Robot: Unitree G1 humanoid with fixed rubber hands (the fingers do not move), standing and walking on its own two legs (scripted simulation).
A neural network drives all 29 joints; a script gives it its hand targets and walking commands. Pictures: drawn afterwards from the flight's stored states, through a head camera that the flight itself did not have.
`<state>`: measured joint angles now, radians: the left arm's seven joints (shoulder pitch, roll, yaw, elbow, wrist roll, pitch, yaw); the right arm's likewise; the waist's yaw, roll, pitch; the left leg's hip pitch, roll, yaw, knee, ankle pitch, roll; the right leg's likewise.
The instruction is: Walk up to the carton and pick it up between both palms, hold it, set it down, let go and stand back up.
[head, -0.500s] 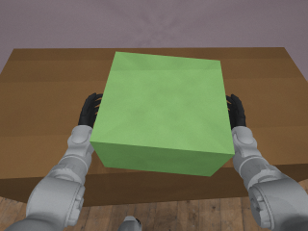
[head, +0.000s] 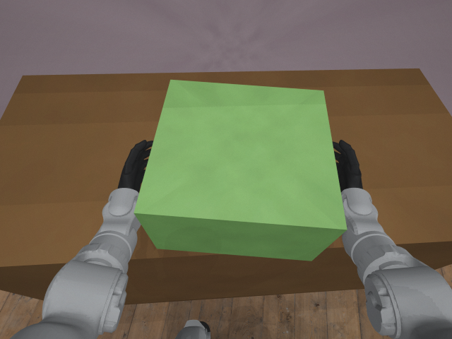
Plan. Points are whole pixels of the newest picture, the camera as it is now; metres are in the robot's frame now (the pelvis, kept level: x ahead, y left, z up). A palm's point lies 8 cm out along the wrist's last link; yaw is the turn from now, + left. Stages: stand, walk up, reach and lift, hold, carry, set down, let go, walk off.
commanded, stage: reach and lift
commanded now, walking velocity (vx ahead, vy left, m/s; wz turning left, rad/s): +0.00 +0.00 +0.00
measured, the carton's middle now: (240, 169) +0.44 +0.01 -0.01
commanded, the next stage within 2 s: none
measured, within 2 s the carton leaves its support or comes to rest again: leaves its support in 1.00 s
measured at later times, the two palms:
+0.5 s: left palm (134, 184) +0.39 +0.21 +0.00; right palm (352, 189) +0.38 -0.20 +0.02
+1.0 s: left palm (139, 191) +0.38 +0.20 +0.01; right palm (361, 190) +0.38 -0.21 +0.02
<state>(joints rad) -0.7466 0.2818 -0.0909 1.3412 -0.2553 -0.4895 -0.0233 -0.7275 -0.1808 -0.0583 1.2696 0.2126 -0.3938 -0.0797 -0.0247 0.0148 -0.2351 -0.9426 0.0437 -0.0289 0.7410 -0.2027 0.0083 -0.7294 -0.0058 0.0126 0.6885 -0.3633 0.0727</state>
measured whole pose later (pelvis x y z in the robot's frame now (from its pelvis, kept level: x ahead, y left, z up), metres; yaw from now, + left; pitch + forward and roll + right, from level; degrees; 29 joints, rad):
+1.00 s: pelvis +0.02 -0.01 +0.02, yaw +2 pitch +23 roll -3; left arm -0.56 0.25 -0.22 1.21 -0.36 -0.52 0.05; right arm -0.48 -0.19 -0.02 0.94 0.19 -0.28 -0.11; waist -0.05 0.05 -0.28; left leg -0.85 0.02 -0.06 0.59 -0.15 0.00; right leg -0.63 -0.02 -0.01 0.53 -0.31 0.06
